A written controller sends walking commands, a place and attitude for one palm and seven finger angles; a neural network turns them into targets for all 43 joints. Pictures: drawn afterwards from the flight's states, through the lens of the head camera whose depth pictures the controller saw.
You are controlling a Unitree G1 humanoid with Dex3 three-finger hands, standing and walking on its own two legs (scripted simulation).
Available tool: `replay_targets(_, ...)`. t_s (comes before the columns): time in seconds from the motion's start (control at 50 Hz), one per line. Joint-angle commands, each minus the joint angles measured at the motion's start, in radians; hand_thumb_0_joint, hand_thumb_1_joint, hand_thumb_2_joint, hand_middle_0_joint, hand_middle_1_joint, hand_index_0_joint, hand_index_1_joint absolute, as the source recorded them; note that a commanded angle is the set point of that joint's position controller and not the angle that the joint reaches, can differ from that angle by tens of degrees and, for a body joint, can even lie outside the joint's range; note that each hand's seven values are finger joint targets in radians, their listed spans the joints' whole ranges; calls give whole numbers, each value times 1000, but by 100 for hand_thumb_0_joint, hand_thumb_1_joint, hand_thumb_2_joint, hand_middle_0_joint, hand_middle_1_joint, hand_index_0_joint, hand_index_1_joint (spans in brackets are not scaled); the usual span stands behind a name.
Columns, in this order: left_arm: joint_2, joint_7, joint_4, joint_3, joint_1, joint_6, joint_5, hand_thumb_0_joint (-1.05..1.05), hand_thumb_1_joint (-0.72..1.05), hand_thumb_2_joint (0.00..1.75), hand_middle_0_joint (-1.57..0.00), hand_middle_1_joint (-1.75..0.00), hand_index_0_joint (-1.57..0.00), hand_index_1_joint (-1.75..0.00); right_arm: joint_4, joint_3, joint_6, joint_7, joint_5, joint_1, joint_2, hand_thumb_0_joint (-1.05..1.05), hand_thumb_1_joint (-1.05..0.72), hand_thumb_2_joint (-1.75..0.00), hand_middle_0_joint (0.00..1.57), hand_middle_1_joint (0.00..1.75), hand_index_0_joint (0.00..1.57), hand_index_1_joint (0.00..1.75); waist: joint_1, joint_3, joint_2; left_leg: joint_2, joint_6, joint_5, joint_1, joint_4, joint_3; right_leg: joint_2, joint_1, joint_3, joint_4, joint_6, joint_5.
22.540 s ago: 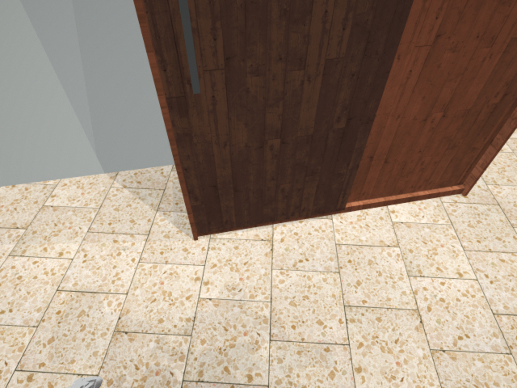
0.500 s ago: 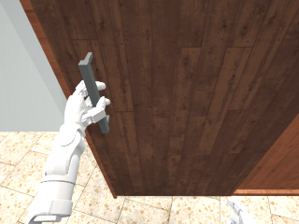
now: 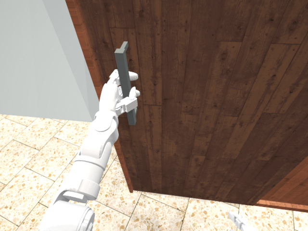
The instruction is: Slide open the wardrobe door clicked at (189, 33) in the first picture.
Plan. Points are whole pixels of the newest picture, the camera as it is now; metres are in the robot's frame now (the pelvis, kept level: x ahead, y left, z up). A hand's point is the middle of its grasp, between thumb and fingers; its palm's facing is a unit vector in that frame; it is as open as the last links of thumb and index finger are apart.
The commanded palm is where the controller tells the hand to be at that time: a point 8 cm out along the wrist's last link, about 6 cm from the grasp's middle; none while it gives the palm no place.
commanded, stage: tug the door sideways, standing still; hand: left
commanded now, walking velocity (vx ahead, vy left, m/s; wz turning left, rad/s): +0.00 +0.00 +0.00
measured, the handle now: (129, 88) +0.45 +0.11 +0.15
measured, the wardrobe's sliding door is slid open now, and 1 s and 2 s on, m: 0.01 0.07 0.30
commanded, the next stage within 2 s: step sideways, sliding the door along in 0.10 s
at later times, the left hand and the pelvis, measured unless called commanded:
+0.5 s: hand (146, 101) +0.40 +0.05 +0.15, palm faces -0.06 -0.99 -0.12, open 6.0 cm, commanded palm +0.38 +0.10 +0.16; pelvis -0.02 -0.02 -0.01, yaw -5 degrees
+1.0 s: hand (158, 100) +0.40 +0.02 +0.15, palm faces +0.09 -1.00 +0.00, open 5.7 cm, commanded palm +0.38 +0.02 +0.14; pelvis -0.01 -0.12 +0.00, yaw -2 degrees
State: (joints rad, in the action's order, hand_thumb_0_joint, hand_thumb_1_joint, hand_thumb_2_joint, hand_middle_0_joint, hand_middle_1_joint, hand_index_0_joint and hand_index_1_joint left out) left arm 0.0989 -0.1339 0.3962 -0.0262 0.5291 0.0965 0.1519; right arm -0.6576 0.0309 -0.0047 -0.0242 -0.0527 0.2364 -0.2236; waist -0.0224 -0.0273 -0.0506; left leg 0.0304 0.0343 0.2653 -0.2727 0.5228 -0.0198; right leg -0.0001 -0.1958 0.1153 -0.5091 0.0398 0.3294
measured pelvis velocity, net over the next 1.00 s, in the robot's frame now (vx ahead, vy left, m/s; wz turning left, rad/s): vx -0.01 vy -0.12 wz -0.04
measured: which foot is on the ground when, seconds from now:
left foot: down 0.00-1.00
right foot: down 0.00-0.80, up 0.82-1.00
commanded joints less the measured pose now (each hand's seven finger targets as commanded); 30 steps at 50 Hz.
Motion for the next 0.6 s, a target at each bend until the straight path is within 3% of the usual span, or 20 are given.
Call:
replay_targets(0.0,-188,90,-246,-232,544,-89,1,0,90,90,-45,-140,-45,-140,125,-40,-54,0,-3,-78,-105,0,-90,-90,20,30,20,30,110,-283,72,-57,-4,-329,333,-22,102,17,-150,-58,54,-7,-318)
replay_targets(0.04,-178,80,-230,-229,557,-98,-5,0,90,90,-45,-140,-45,-140,114,-44,-58,1,-2,-73,-110,0,-90,-90,20,30,20,30,107,-289,84,-60,-6,-331,329,-23,107,17,-149,-55,51,-6,-310)
replay_targets(0.06,-196,77,-238,-241,570,-100,-5,0,90,90,-45,-140,-45,-140,115,-43,-60,4,-3,-74,-106,0,-90,-90,20,30,20,30,110,-300,57,-59,-7,-340,342,-21,105,18,-156,-57,49,-6,-314)
replay_targets(0.14,-207,61,-182,-243,585,-105,-6,0,90,90,-45,-140,-45,-140,102,-43,-65,11,0,-64,-107,0,-90,-90,20,30,20,30,108,-277,88,-59,-10,-300,312,-28,111,18,-161,-53,49,-5,-285)
replay_targets(0.16,-219,55,-202,-251,611,-111,-7,0,90,90,-45,-140,-45,-140,104,-44,-69,12,-2,-68,-105,0,-90,-90,20,30,20,30,110,-292,67,-59,-11,-305,324,-26,111,19,-165,-54,45,-5,-287)
replay_targets(0.18,-187,48,-166,-224,642,-111,-8,0,90,90,-45,-140,-45,-140,91,-44,-67,10,-2,-60,-107,0,-90,-90,20,30,20,30,116,-282,79,-58,-12,-291,315,-25,108,20,-171,-57,49,-5,-280)
replay_targets(0.2,342,10,-245,139,680,-182,-60,0,90,90,-45,-140,-45,-140,101,-50,-50,-30,12,-91,-160,0,-90,-90,20,30,20,30,43,-227,51,-136,38,-157,199,-61,116,-41,-126,-133,61,-28,-193)
replay_targets(0.22,141,28,-205,-15,608,-204,-62,0,90,90,-45,-140,-45,-140,94,-39,-38,-41,19,-102,-113,0,-90,-90,20,30,20,30,58,-188,94,-128,48,-72,168,-72,102,-47,-89,-127,61,-39,-179)
replay_targets(0.26,100,49,-198,-46,556,-226,-55,0,90,90,-45,-140,-45,-140,116,-41,-34,-58,20,-126,-111,0,-90,-90,20,30,20,30,59,-206,50,-192,63,33,175,-111,160,-34,-106,-113,-13,-35,-103)
replay_targets(0.32,107,53,-202,-37,556,-235,-48,0,90,90,-45,-140,-45,-140,131,-51,-26,-76,30,-148,-109,0,-90,-90,20,30,20,30,61,-196,-55,-352,148,144,236,-192,381,2,-230,-120,-236,-21,102)
replay_targets(0.34,122,52,-214,-26,564,-235,-49,0,90,90,-45,-140,-45,-140,135,-53,-22,-78,29,-146,-109,0,-90,-90,20,30,20,30,63,-195,-67,-382,169,147,279,-205,435,3,-292,-126,-304,-15,165)
replay_targets(0.36,128,49,-232,-18,559,-232,-46,0,90,90,-45,-140,-45,-140,134,-50,-18,-79,27,-147,-104,0,-90,-90,20,30,20,30,64,-189,-26,-408,188,89,311,-194,444,-4,-318,-138,-333,-13,186)
replay_targets(0.38,137,45,-236,-5,545,-231,-45,0,90,90,-45,-140,-45,-140,132,-52,-14,-80,27,-143,-106,0,-90,-90,20,30,20,30,60,-192,1,-415,194,-8,328,-158,416,-9,-314,-142,-318,-11,188)
replay_targets(0.4,136,44,-238,-4,538,-229,-45,0,90,90,-45,-140,-45,-140,131,-53,-10,-80,26,-147,-108,0,-90,-90,20,30,20,30,58,-189,13,-411,187,-72,307,-126,370,-12,-276,-137,-279,-12,178)
replay_targets(0.48,145,52,-262,0,537,-233,-55,0,90,90,-45,-140,-45,-140,140,-60,-6,-74,14,-149,-124,0,-90,-90,20,30,20,30,56,-184,-61,-332,117,-131,152,1,178,14,-44,-69,-65,-11,40)
replay_targets(0.5,153,55,-259,6,529,-234,-59,0,90,90,-45,-140,-45,-140,140,-62,-9,-72,9,-150,-121,0,-90,-90,20,30,20,30,53,-180,-39,-301,95,-100,82,51,127,8,30,-76,-5,-5,-4)
replay_targets(0.52,171,52,-272,22,525,-237,-64,0,90,90,-45,-140,-45,-140,140,-64,-13,-72,7,-148,-113,0,-90,-90,20,30,20,30,49,-183,21,-251,67,-72,20,142,59,-24,84,-119,63,15,-41)
replay_targets(0.54,203,47,-251,43,514,-227,-81,0,90,90,-45,-140,-45,-140,138,-68,-17,-69,4,-150,-111,0,-90,-90,20,30,20,30,40,-147,170,-159,22,35,-102,271,-17,-91,114,-237,131,54,-18)
replay_targets(0.56,224,42,-232,68,489,-227,-82,0,90,90,-45,-140,-45,-140,137,-69,-17,-67,2,-158,-84,0,-90,-90,20,30,20,30,28,-108,361,-64,-20,196,-246,448,-47,-223,151,-474,223,134,-46)
replay_targets(0.58,206,43,-254,58,503,-239,-79,0,90,90,-45,-140,-45,-140,135,-74,-27,-65,-1,-183,-82,0,-90,-90,20,30,20,30,5,-69,337,-55,-28,279,-331,610,3,-305,180,-580,234,200,-195)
